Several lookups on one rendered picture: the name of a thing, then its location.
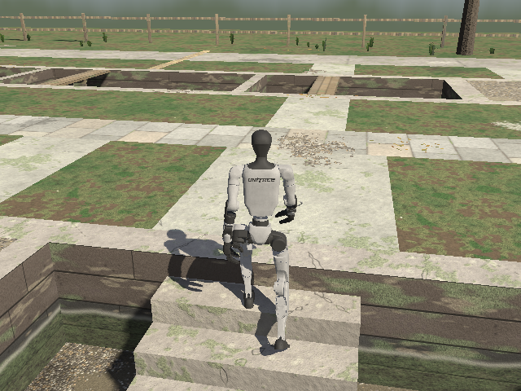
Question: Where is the robot left hand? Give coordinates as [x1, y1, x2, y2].
[223, 241, 243, 264]

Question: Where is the robot right thigh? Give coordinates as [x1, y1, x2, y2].
[270, 230, 289, 297]

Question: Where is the robot left upper arm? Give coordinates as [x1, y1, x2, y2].
[227, 165, 244, 212]

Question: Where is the robot right upper arm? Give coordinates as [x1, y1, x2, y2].
[278, 165, 296, 206]

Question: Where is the robot right hand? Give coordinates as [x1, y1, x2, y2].
[275, 209, 295, 224]

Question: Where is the robot right forearm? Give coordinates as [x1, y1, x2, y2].
[286, 195, 297, 215]

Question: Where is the robot left forearm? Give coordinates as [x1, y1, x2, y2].
[222, 200, 236, 243]

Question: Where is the robot left shin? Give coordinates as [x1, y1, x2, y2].
[239, 244, 252, 298]

